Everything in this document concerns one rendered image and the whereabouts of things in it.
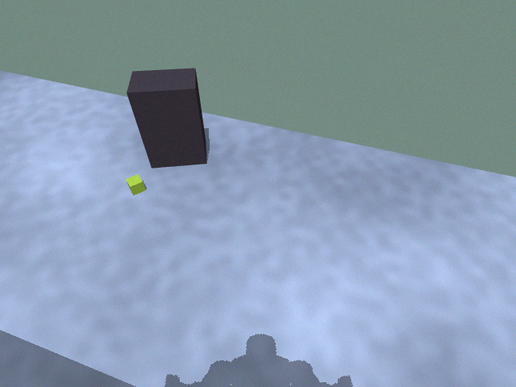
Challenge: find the cube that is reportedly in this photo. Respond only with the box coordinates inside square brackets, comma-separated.
[126, 174, 146, 195]

